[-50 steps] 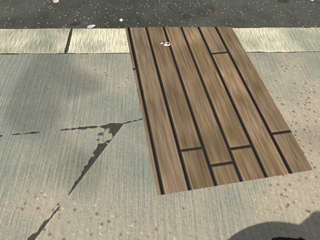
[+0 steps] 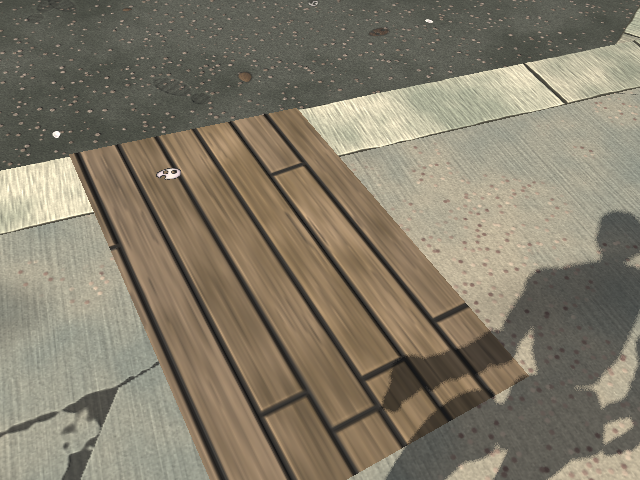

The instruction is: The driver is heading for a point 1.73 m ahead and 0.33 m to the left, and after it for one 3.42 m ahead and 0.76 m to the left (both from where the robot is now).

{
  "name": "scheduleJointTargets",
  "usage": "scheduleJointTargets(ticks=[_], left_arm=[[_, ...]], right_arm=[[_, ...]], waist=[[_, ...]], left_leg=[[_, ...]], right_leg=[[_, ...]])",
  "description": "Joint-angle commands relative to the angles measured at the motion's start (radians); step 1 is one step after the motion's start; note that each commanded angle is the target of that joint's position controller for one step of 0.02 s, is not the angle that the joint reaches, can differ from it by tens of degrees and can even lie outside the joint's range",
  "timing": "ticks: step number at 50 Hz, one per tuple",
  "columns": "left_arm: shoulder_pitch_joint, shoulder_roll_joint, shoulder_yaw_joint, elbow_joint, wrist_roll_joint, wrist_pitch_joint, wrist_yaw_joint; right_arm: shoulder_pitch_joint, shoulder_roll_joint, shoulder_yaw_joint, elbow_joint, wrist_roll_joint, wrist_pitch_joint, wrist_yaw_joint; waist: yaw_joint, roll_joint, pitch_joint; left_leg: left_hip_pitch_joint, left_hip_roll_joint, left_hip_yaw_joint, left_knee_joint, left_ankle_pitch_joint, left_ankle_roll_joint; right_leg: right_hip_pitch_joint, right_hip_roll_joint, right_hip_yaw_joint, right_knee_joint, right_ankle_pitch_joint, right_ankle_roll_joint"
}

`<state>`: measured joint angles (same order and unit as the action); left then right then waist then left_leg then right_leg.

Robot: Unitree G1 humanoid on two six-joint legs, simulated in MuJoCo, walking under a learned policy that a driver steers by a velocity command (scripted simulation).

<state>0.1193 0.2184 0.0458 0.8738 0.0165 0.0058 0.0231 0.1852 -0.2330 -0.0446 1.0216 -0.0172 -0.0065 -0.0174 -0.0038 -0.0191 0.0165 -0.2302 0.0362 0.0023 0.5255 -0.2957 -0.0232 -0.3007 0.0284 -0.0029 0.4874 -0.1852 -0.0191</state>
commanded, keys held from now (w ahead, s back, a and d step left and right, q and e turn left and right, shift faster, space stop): no key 1.00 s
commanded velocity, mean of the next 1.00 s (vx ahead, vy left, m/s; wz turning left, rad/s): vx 0.00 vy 0.00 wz -0.01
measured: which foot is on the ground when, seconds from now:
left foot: down 0.00-1.00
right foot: down 0.00-1.00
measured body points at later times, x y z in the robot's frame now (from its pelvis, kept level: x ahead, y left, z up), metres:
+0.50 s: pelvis +0.02 +0.01 +0.00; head +0.03 +0.02 +0.45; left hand +0.10 +0.27 -0.14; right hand +0.07 -0.24 -0.15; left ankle -0.01 +0.13 -0.74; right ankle +0.05 -0.11 -0.74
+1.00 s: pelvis +0.02 +0.02 +0.00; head +0.03 +0.02 +0.45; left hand +0.07 +0.27 -0.15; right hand +0.03 -0.23 -0.15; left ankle -0.01 +0.13 -0.74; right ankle +0.05 -0.11 -0.74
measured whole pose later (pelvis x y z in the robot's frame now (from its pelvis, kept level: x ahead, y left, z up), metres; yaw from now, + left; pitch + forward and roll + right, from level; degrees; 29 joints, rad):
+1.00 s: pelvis +0.02 +0.02 +0.00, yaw +0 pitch -1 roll +0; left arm 0.16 0.21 0.04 1.13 0.00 0.01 0.04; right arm 0.27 -0.20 -0.01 1.09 -0.01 -0.02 -0.03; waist 0.00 0.00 0.04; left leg -0.16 0.00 0.02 0.49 -0.31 0.01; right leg -0.25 -0.01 0.02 0.49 -0.22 0.01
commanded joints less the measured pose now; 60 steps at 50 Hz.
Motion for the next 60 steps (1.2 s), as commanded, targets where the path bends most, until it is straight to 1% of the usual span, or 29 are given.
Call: scheduleJointTargets(ticks=[1,3,5,8,11,20,32,45,60], left_arm=[[-0.014,0.115,0.031,-0.027,-0.002,-0.005,0.004],[-0.01,0.106,0.03,-0.007,-0.006,-0.01,0.0],[-0.008,0.101,0.03,0.012,-0.008,-0.014,-0.001],[-0.001,0.102,0.03,0.04,-0.01,-0.014,0.001],[0.008,0.106,0.029,0.067,-0.012,-0.013,0.004],[0.019,0.113,0.024,0.132,-0.015,-0.008,0.013],[0.022,0.103,0.016,0.187,-0.016,-0.003,0.016],[0.043,0.092,0.007,0.223,-0.017,-0.001,0.018],[0.081,0.079,-0.002,0.242,-0.018,-0.001,0.022]], right_arm=[[-0.055,-0.13,-0.015,-0.043,0.006,-0.037,-0.004],[-0.019,-0.123,-0.013,-0.027,0.011,-0.035,-0.011],[-0.003,-0.117,-0.01,-0.019,0.011,-0.029,-0.015],[0.005,-0.111,-0.007,-0.011,0.011,-0.024,-0.016],[0.009,-0.106,-0.005,-0.004,0.012,-0.02,-0.014],[0.021,-0.094,0.001,0.016,0.012,-0.013,-0.013],[0.061,-0.083,0.009,0.038,0.012,-0.012,-0.017],[0.119,-0.064,0.018,0.051,0.012,-0.015,-0.02],[0.174,-0.045,0.023,0.054,0.013,-0.017,-0.021]], waist=[[0.02,0.101,-0.006],[0.005,0.065,-0.01],[-0.003,0.044,-0.016],[-0.008,0.022,-0.024],[-0.008,0.013,-0.027],[-0.003,0.021,-0.018],[0.002,0.023,0.002],[0.005,0.02,0.018],[0.006,0.022,0.029]], left_leg=[[-0.124,0.062,-0.073,-0.184,-0.05,0.035],[-0.08,0.05,-0.059,-0.158,0.004,0.04],[-0.054,0.043,-0.051,-0.144,0.039,0.046],[-0.034,0.035,-0.042,-0.132,0.077,0.05],[-0.022,0.027,-0.032,-0.124,0.108,0.049],[-0.007,0.012,-0.017,-0.124,0.144,0.047],[-0.015,0.003,-0.011,-0.136,0.116,0.044],[-0.026,-0.003,-0.008,-0.146,0.087,0.044],[-0.033,-0.006,-0.007,-0.15,0.085,0.047]], right_leg=[[0.14,-0.058,0.061,-0.041,0.039,-0.028],[0.121,-0.06,0.06,-0.046,0.065,-0.028],[0.115,-0.059,0.057,-0.045,0.092,-0.023],[0.121,-0.06,0.056,-0.042,0.125,-0.019],[0.129,-0.063,0.057,-0.039,0.149,-0.019],[0.138,-0.065,0.054,-0.036,0.164,-0.017],[0.136,-0.062,0.047,-0.046,0.133,-0.013],[0.124,-0.058,0.042,-0.054,0.1,-0.008],[0.114,-0.056,0.039,-0.055,0.092,-0.003]])
Keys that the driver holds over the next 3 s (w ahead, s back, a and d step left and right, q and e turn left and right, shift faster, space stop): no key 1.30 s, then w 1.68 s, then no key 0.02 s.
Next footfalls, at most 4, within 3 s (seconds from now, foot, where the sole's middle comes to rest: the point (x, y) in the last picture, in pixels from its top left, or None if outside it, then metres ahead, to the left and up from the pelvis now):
2.04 left None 0.49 0.12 -0.77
2.60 right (374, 354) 0.81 -0.12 -0.77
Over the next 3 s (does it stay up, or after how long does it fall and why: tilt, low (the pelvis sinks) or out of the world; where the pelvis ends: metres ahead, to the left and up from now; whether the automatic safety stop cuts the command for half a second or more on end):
stays up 0.84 -0.03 0.01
